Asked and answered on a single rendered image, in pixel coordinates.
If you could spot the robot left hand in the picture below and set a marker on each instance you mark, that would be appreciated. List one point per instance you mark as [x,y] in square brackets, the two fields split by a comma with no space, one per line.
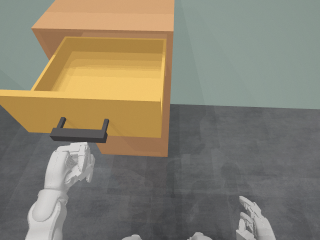
[75,157]

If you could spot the handle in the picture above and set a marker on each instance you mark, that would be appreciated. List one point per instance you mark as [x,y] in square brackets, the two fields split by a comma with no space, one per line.
[79,135]

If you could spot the cabinet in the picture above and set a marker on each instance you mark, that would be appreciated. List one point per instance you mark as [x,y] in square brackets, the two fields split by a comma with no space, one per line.
[148,19]

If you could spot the robot right shin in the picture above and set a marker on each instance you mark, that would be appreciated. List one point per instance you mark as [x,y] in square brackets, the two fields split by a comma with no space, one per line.
[198,233]

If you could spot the left robot forearm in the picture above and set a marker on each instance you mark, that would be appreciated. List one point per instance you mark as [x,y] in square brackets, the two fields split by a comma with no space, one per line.
[47,215]

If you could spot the drawer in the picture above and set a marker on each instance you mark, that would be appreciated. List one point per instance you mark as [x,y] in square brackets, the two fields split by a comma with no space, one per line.
[90,79]

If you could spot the robot right hand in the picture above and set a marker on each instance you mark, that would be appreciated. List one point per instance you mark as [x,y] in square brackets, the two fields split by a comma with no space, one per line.
[259,227]

